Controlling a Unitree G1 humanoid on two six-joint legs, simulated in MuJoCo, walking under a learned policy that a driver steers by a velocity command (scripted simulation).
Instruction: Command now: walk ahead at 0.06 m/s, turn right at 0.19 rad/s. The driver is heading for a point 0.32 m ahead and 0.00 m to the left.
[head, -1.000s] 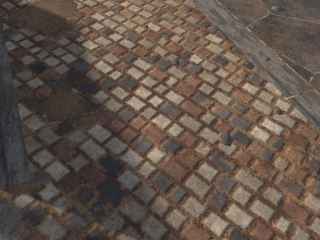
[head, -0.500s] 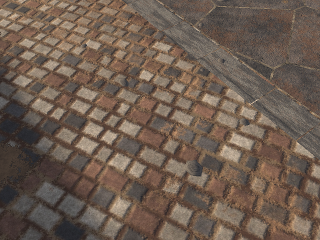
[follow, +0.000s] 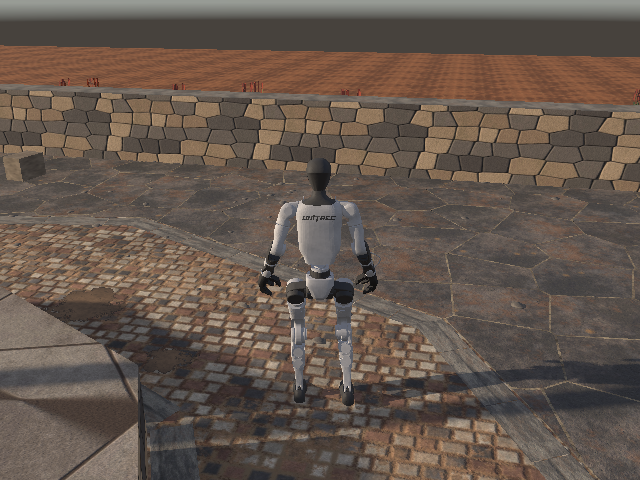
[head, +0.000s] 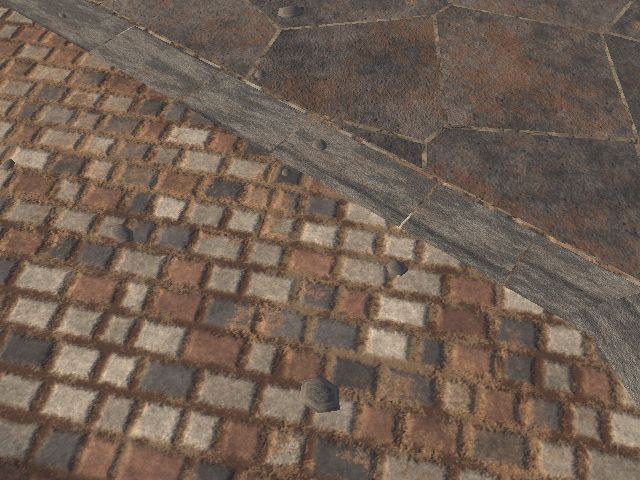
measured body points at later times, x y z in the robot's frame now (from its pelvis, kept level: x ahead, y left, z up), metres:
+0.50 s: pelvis +0.05 -0.03 +0.00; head +0.06 -0.03 +0.45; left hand +0.18 +0.22 -0.11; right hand +0.15 -0.29 -0.13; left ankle +0.08 +0.11 -0.74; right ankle +0.03 -0.14 -0.74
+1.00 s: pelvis +0.07 -0.02 +0.00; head +0.06 -0.02 +0.45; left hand +0.12 +0.24 -0.14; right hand +0.13 -0.29 -0.15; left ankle +0.07 +0.10 -0.72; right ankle +0.02 -0.14 -0.74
